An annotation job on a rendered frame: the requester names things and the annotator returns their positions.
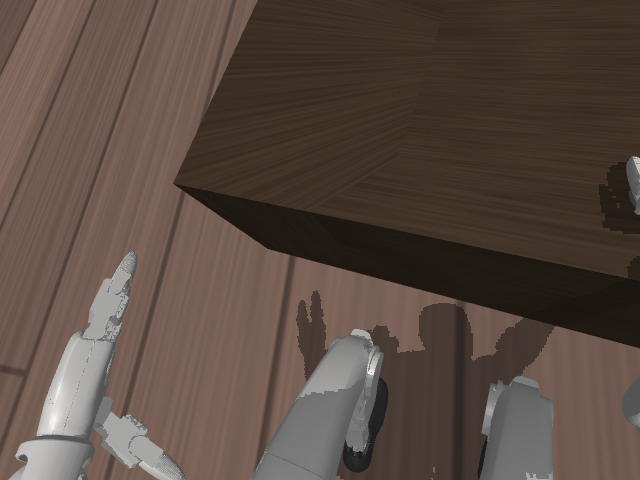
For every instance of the left robot arm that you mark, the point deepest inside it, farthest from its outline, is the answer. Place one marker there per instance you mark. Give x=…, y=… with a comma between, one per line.
x=54, y=457

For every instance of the left robot hand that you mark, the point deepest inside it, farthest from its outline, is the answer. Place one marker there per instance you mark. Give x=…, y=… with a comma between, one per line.
x=75, y=403

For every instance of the right robot arm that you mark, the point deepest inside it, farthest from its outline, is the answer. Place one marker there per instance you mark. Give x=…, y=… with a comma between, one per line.
x=631, y=404

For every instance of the left robot foot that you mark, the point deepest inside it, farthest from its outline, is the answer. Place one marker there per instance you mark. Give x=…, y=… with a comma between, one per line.
x=360, y=461

